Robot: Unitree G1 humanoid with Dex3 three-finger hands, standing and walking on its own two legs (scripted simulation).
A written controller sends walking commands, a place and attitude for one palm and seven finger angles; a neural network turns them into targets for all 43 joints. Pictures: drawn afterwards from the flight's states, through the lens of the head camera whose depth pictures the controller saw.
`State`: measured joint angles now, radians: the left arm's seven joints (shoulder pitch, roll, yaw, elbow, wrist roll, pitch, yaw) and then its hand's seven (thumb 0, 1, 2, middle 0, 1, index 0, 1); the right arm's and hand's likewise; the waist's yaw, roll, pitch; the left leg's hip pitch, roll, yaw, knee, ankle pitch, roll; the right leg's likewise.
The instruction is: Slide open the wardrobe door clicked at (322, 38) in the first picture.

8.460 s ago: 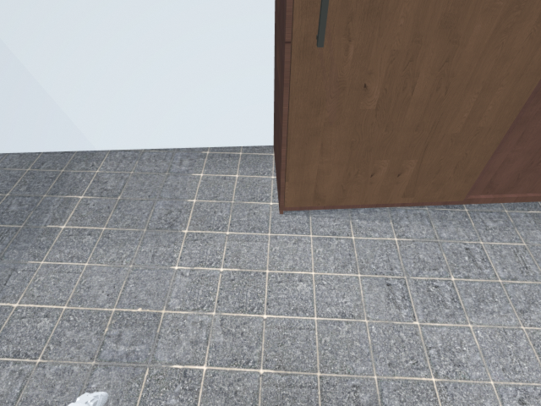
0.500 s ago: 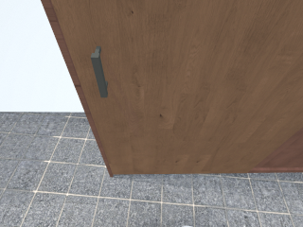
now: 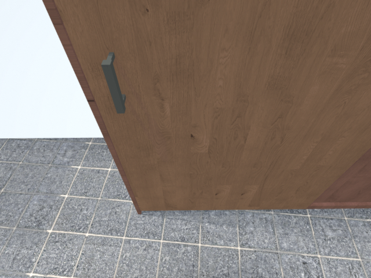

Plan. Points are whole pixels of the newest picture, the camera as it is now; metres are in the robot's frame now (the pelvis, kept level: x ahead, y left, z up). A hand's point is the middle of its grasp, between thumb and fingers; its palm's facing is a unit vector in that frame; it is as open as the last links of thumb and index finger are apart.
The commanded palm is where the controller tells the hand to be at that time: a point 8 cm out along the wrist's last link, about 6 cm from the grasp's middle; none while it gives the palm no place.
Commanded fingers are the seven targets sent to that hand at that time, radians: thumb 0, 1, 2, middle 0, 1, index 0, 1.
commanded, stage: come to a stop and stand still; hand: left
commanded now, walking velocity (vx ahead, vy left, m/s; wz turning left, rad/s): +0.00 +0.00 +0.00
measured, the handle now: (116, 84) +0.50 +0.20 +0.14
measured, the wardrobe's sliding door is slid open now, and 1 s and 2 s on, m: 0.00 0.00 0.00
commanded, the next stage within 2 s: look again from close up in 0.98 s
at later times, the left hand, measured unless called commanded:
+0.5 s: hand out of the picture +0.08 +0.26 -0.14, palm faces -0.03 -0.94 -0.35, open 7.4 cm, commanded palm none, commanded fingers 0.00 0.90 0.90 -0.20 -0.30 -0.20 -0.30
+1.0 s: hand out of the picture +0.07 +0.24 -0.14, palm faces -0.06 -0.94 -0.34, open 7.4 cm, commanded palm none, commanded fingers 0.00 0.90 0.90 -0.20 -0.30 -0.20 -0.30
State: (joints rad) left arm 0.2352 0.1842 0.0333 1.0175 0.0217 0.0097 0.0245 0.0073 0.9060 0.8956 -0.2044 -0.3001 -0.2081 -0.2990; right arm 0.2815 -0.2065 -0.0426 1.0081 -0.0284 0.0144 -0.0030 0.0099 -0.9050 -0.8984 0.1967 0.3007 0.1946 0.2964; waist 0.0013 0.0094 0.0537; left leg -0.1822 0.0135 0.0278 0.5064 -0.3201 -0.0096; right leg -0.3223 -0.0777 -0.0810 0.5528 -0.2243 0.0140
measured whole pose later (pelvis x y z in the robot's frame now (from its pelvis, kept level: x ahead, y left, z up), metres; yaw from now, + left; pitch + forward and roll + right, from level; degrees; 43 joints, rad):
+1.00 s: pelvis -0.01 +0.00 +0.01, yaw -1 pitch -2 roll +0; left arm 0.15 0.32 -0.01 1.05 0.01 -0.01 0.00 0.01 0.90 0.90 -0.20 -0.30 -0.21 -0.30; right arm 0.18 -0.34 -0.01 1.08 -0.01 -0.01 0.01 0.01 -0.90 -0.90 0.20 0.30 0.20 0.30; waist -0.01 0.01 0.05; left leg -0.09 0.02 0.04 0.39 -0.26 -0.01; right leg -0.22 -0.06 -0.07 0.40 -0.14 0.02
